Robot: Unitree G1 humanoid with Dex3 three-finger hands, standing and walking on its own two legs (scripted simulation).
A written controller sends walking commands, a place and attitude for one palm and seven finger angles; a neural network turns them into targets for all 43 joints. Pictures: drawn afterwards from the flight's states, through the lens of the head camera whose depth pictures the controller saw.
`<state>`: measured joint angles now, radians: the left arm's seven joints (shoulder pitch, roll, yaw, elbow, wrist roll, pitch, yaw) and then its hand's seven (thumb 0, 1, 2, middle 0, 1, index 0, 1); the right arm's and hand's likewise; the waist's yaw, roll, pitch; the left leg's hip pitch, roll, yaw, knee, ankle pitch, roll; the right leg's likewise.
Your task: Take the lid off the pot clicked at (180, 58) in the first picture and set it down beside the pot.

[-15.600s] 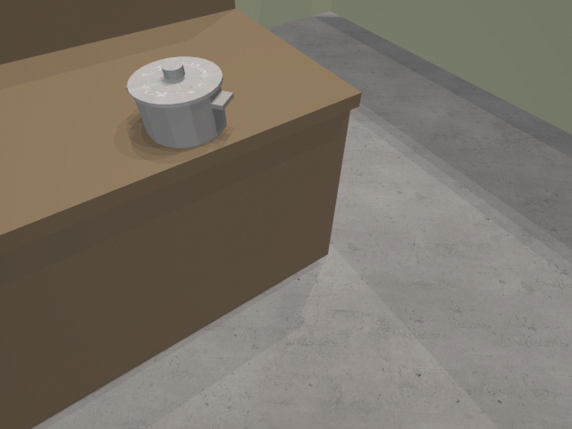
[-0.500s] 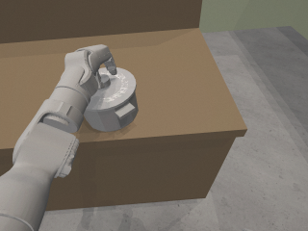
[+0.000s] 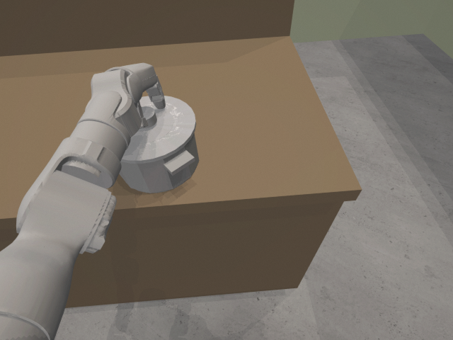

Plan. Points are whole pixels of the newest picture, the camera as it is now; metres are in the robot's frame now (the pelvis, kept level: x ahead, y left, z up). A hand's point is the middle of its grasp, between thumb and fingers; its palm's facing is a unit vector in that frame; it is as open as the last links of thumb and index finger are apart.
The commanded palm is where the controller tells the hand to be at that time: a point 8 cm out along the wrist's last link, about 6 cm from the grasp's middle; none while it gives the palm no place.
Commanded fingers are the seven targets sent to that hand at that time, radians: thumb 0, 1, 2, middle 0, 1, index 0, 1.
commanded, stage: lower the open fingers around the knob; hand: left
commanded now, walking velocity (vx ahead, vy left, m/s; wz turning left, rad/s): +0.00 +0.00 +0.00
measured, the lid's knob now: (145, 117) +0.50 +0.14 +0.14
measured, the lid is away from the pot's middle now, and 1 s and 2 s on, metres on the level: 0.00 0.00 0.00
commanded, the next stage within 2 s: close the fingers and squeeze the knob in 1.18 s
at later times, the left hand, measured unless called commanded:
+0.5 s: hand (138, 113) +0.47 +0.14 +0.17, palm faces -0.37 -0.10 -0.92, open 9.8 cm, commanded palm +0.46 +0.15 +0.21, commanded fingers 0.00 -0.33 1.61 -0.88 -0.08 -0.88 -0.08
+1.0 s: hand (140, 111) +0.48 +0.14 +0.17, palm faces -0.39 -0.08 -0.92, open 9.8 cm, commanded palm +0.47 +0.14 +0.21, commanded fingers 0.00 -0.33 1.61 -0.88 -0.08 -0.88 -0.08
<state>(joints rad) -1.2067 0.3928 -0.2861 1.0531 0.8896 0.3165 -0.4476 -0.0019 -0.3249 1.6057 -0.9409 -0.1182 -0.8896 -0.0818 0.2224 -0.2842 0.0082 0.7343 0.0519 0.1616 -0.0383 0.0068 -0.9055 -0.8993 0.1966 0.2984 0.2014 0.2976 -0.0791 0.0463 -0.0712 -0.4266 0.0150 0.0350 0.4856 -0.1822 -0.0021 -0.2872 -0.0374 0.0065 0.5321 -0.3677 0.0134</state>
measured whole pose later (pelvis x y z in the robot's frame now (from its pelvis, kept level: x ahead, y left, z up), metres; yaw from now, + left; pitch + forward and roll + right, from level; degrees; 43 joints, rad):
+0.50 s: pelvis +0.00 +0.00 +0.00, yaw +0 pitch +7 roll +1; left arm -1.17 0.40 -0.28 1.01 0.89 0.31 -0.44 0.00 -0.32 1.61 -0.92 -0.11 -0.89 -0.08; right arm 0.23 -0.29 0.01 0.72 0.06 0.17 -0.03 0.01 -0.91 -0.90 0.20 0.30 0.20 0.30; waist -0.08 0.05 -0.07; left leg -0.43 0.02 0.04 0.50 -0.19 0.00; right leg -0.29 -0.04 0.01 0.54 -0.37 0.02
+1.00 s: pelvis +0.00 +0.00 +0.00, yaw +0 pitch +8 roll +1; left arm -1.25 0.39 -0.33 1.10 0.89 0.33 -0.44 0.00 -0.33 1.61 -0.94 -0.12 -0.89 -0.08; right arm 0.24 -0.29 0.00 0.75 0.05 0.17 -0.04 0.01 -0.91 -0.90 0.20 0.30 0.20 0.30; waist -0.09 0.04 -0.08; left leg -0.46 0.01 0.03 0.51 -0.19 0.00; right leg -0.32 -0.04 0.00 0.55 -0.37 0.01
